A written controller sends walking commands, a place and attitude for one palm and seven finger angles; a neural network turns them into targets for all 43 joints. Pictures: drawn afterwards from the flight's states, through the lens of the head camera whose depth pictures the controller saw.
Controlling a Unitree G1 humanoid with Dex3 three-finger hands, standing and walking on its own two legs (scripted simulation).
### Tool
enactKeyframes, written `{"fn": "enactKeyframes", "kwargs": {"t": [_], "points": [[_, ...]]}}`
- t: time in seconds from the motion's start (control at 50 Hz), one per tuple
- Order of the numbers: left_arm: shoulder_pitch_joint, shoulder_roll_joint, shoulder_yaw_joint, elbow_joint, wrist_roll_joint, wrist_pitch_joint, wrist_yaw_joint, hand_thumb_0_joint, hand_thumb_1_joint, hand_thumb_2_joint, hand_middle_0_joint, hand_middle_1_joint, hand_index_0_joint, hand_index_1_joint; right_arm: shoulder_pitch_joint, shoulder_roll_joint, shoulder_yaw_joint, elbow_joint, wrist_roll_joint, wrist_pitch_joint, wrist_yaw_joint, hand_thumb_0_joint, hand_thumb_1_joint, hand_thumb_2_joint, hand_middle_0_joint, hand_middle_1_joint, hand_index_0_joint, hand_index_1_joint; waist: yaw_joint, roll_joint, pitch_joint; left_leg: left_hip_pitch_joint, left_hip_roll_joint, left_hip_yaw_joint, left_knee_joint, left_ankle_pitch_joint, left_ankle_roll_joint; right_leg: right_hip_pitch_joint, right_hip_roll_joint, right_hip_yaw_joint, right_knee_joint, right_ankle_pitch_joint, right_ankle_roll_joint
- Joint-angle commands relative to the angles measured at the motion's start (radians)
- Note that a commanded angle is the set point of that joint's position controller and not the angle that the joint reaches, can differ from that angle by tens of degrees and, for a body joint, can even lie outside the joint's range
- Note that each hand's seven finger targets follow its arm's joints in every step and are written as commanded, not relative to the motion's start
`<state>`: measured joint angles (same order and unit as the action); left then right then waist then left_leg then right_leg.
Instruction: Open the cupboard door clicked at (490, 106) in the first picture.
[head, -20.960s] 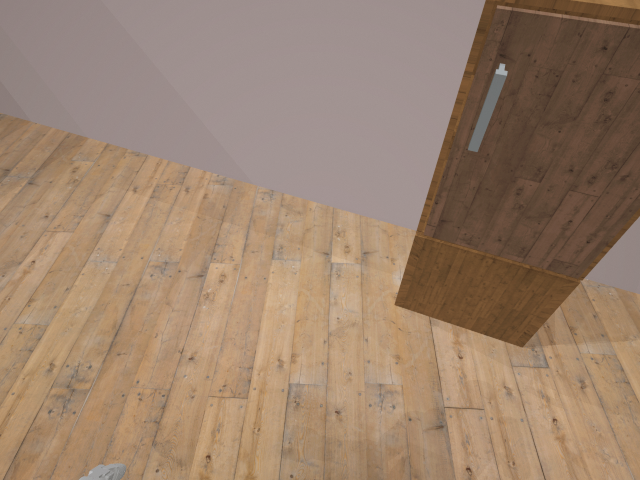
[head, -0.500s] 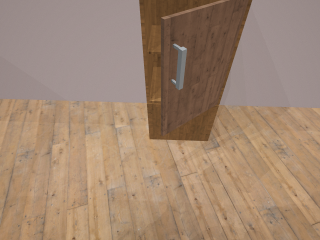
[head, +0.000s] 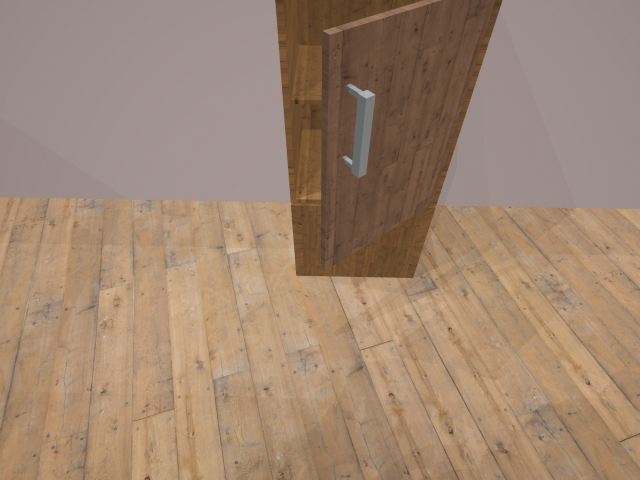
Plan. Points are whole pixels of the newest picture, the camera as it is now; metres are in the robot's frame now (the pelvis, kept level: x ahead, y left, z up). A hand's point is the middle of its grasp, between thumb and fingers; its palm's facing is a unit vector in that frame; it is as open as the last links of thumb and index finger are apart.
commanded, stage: look to check the result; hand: left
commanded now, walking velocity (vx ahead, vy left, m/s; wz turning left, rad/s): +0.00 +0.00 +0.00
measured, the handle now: (355, 132) +0.67 -0.03 +0.07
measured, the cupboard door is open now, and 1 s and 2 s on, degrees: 38 38 38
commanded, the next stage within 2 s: walk to a spot facing it in 0.46 s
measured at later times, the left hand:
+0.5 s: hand out of the picture +0.05 +0.21 -0.17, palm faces -0.01 -0.96 -0.27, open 7.4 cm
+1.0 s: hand out of the picture +0.09 +0.17 -0.18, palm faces -0.13 -0.95 -0.27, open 7.4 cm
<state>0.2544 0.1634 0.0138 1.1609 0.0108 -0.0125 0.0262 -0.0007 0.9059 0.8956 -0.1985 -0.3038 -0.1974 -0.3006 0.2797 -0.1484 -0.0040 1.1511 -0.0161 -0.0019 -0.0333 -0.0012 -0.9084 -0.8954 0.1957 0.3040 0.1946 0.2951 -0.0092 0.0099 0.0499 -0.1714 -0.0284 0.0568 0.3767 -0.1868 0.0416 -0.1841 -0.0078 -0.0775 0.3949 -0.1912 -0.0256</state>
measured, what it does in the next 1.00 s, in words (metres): stands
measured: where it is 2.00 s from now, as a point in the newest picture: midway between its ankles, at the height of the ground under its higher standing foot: outside the picture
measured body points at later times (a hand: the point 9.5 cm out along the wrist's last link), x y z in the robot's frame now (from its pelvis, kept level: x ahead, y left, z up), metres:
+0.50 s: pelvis +0.01 +0.00 +0.00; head +0.03 -0.01 +0.45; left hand +0.05 +0.26 -0.15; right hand +0.05 -0.26 -0.15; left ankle +0.01 +0.09 -0.74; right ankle +0.02 -0.10 -0.74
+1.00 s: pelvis +0.01 -0.03 -0.02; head +0.06 -0.06 +0.43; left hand +0.10 +0.22 -0.16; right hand +0.02 -0.28 -0.18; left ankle +0.01 +0.09 -0.74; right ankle +0.00 -0.11 -0.75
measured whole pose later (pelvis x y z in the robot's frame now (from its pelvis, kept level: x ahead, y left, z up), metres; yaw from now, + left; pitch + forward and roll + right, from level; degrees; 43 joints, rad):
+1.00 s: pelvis +0.01 -0.03 -0.02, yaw -11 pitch +0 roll +2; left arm 0.19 0.21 0.06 0.99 0.02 0.05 -0.01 0.00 0.90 0.90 -0.20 -0.30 -0.20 -0.30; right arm 0.19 -0.21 -0.05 1.01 -0.02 0.03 -0.04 0.00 -0.91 -0.90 0.20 0.30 0.20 0.30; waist 0.02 0.01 0.12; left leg -0.22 0.06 0.22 0.59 -0.35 0.00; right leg -0.31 0.01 0.00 0.68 -0.32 -0.03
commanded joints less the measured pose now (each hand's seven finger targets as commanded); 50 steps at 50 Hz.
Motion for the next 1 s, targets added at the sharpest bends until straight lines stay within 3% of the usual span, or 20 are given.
{"fn": "enactKeyframes", "kwargs": {"t": [0.0,0.26,0.42,0.58,0.62,0.66,0.74,0.8,0.84,0.88,0.9,0.94,0.96,0.98], "points": [[0.039,0.121,0.019,-0.028,0.000,-0.012,0.007,0.000,0.900,0.900,-0.200,-0.300,-0.200,-0.300,0.032,-0.122,-0.014,-0.026,-0.003,-0.011,-0.002,0.000,-0.900,-0.900,0.200,0.300,0.200,0.300,0.001,0.008,0.009,-0.015,0.137,-0.130,-0.093,0.046,-0.001,0.002,-0.107,0.113,-0.083,0.018,-0.025],[-0.017,0.179,0.022,-0.035,0.001,-0.019,0.003,0.000,0.900,0.900,-0.200,-0.300,-0.200,-0.300,-0.041,-0.185,-0.020,-0.033,-0.003,-0.013,0.003,0.000,-0.900,-0.900,0.200,0.300,0.200,0.300,0.000,0.002,0.005,0.009,0.141,-0.133,-0.107,0.045,-0.004,0.011,-0.112,0.126,-0.109,0.015,-0.027],[-0.054,0.224,0.027,-0.047,0.001,-0.028,0.001,0.000,0.900,0.900,-0.200,-0.300,-0.200,-0.300,-0.088,-0.233,-0.025,-0.042,-0.001,-0.017,0.006,0.000,-0.900,-0.900,0.200,0.300,0.200,0.300,0.003,-0.016,-0.026,0.045,0.146,-0.130,-0.104,0.113,-0.004,0.040,-0.121,0.129,-0.121,0.091,-0.029],[-0.098,0.261,0.028,-0.054,0.000,-0.027,-0.003,0.000,0.900,0.900,-0.200,-0.300,-0.200,-0.300,-0.124,-0.266,-0.024,-0.044,-0.003,-0.018,0.008,0.000,-0.900,-0.900,0.200,0.300,0.200,0.300,0.002,0.012,-0.042,0.069,0.154,-0.121,-0.113,0.130,-0.012,0.050,-0.123,0.144,-0.123,0.126,-0.030],[-0.079,0.205,0.026,-0.058,0.001,-0.011,-0.001,0.000,0.900,0.900,-0.200,-0.300,-0.200,-0.300,-0.087,-0.201,-0.016,-0.042,-0.004,-0.008,0.004,0.000,-0.900,-0.900,0.200,0.300,0.200,0.300,-0.001,-0.003,-0.057,0.079,0.162,-0.090,-0.072,0.149,-0.019,0.033,-0.124,0.152,-0.093,0.188,-0.024],[-0.067,0.197,0.030,-0.065,0.001,0.007,-0.001,0.000,0.900,0.900,-0.200,-0.300,-0.200,-0.300,-0.064,-0.189,-0.020,-0.047,-0.005,0.004,-0.001,0.000,-0.900,-0.900,0.200,0.300,0.200,0.300,-0.004,-0.006,-0.049,0.068,0.168,-0.062,-0.037,0.128,-0.026,0.005,-0.120,0.171,-0.049,0.215,-0.024],[-0.067,0.216,0.053,-0.126,0.009,0.030,-0.010,0.000,0.900,0.900,-0.200,-0.300,-0.200,-0.300,-0.063,-0.224,-0.049,-0.110,-0.004,0.016,-0.010,0.000,-0.900,-0.900,0.200,0.300,0.200,0.300,-0.004,-0.007,-0.041,0.054,0.205,-0.042,0.007,0.099,-0.009,-0.066,-0.092,0.194,0.044,0.242,-0.030],[-0.064,0.206,0.063,-0.171,0.012,0.040,-0.018,0.000,0.900,0.900,-0.200,-0.300,-0.200,-0.300,-0.071,-0.244,-0.067,-0.151,-0.007,0.019,-0.014,0.000,-0.900,-0.900,0.200,0.300,0.200,0.300,0.002,0.040,-0.047,0.058,0.258,-0.069,0.001,0.084,0.021,-0.127,-0.049,0.186,0.146,0.186,-0.022],[-0.056,0.188,0.068,-0.195,0.013,0.049,-0.024,0.000,0.900,0.900,-0.200,-0.300,-0.200,-0.300,-0.080,-0.258,-0.077,-0.175,-0.010,0.017,-0.014,0.000,-0.900,-0.900,0.200,0.300,0.200,0.300,0.013,0.105,-0.039,0.023,0.337,-0.127,-0.044,0.063,0.071,-0.160,-0.010,0.149,0.287,0.008,-0.011],[-0.057,0.167,0.074,-0.220,0.013,0.059,-0.031,0.000,0.900,0.900,-0.200,-0.300,-0.200,-0.300,-0.091,-0.265,-0.083,-0.193,-0.016,0.011,-0.015,0.000,-0.900,-0.900,0.200,0.300,0.200,0.300,0.019,0.167,-0.034,0.026,0.421,-0.153,-0.063,0.180,0.132,-0.202,-0.002,0.102,0.446,-0.267,0.005],[-0.056,0.160,0.076,-0.229,0.012,0.060,-0.033,0.000,0.900,0.900,-0.200,-0.300,-0.200,-0.300,-0.101,-0.261,-0.084,-0.204,-0.019,0.009,-0.015,0.000,-0.900,-0.900,0.200,0.300,0.200,0.300,0.024,0.154,-0.027,0.011,0.428,-0.130,-0.039,0.230,0.136,-0.191,-0.020,0.104,0.447,-0.298,0.004],[0.013,0.150,0.082,-0.222,0.013,0.053,-0.036,0.000,0.900,0.900,-0.200,-0.300,-0.200,-0.300,-0.144,-0.262,-0.086,-0.225,-0.016,0.011,-0.014,0.000,-0.900,-0.900,0.200,0.300,0.200,0.300,0.066,0.073,-0.029,-0.041,0.374,-0.037,0.089,0.265,0.078,-0.078,-0.025,0.091,0.279,-0.160,0.001],[0.068,0.179,0.091,-0.211,0.017,0.043,-0.032,0.000,0.900,0.900,-0.200,-0.300,-0.200,-0.300,-0.166,-0.251,-0.087,-0.239,-0.009,0.017,-0.013,0.000,-0.900,-0.900,0.200,0.300,0.200,0.300,0.089,-0.048,-0.031,-0.098,0.271,0.037,0.247,0.151,0.010,-0.011,-0.053,0.182,0.102,0.123,-0.019],[0.078,0.284,0.110,-0.213,0.030,0.031,-0.016,0.000,0.900,0.900,-0.200,-0.300,-0.200,-0.300,-0.147,-0.180,-0.084,-0.267,0.008,0.022,-0.008,0.000,-0.900,-0.900,0.200,0.300,0.200,0.300,0.072,-0.339,-0.044,-0.288,0.104,0.137,0.451,-0.249,-0.073,0.080,-0.287,0.534,-0.048,0.337,-0.101]]}}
